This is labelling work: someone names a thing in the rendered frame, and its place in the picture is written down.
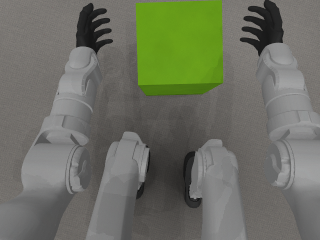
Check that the robot left hand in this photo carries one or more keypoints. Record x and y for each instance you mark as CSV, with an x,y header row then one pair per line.
x,y
85,35

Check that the right robot shin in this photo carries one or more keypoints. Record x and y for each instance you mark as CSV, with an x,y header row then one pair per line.
x,y
194,191

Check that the left robot shin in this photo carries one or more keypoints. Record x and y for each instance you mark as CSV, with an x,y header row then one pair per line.
x,y
113,147

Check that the right robot upper arm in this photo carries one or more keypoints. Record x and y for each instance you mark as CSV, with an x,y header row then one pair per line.
x,y
293,165

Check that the robot right hand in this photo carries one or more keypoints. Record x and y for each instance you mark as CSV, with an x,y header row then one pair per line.
x,y
271,26

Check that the left robot upper arm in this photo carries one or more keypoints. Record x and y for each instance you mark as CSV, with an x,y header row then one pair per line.
x,y
52,174

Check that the carton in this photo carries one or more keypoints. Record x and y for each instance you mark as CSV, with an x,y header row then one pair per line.
x,y
179,47

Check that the robot right forearm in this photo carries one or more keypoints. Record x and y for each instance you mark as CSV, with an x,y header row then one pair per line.
x,y
286,98

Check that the robot shin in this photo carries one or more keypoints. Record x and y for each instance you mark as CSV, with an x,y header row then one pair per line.
x,y
113,147
194,191

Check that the robot left forearm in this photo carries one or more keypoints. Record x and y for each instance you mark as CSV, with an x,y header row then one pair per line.
x,y
73,105

